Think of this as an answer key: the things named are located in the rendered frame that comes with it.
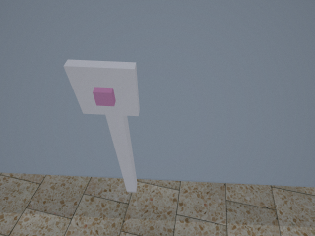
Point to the panel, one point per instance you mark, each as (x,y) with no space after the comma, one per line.
(84,77)

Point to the button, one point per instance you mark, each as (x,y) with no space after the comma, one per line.
(104,96)

